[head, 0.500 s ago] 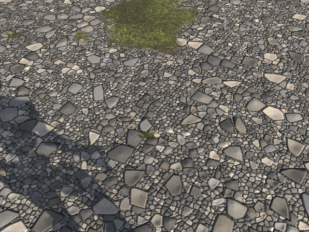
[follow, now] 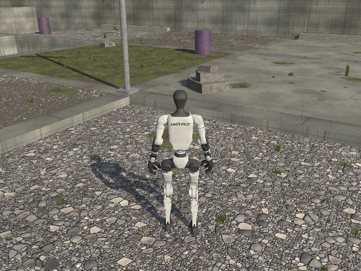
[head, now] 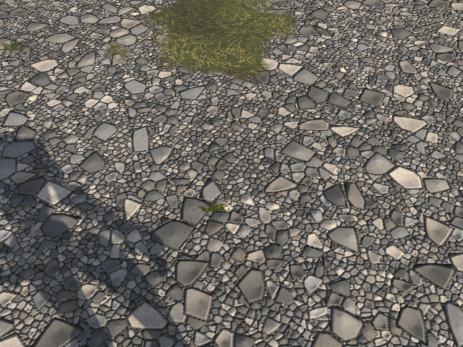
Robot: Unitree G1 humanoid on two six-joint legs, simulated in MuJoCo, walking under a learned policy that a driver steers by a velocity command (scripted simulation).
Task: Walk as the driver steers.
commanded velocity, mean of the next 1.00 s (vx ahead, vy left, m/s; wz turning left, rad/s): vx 0.13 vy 0.00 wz -0.01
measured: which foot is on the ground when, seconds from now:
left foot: down 0.00-0.72, up 0.74-1.00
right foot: down 0.00-0.46, up 0.48-0.68, down 0.70-1.00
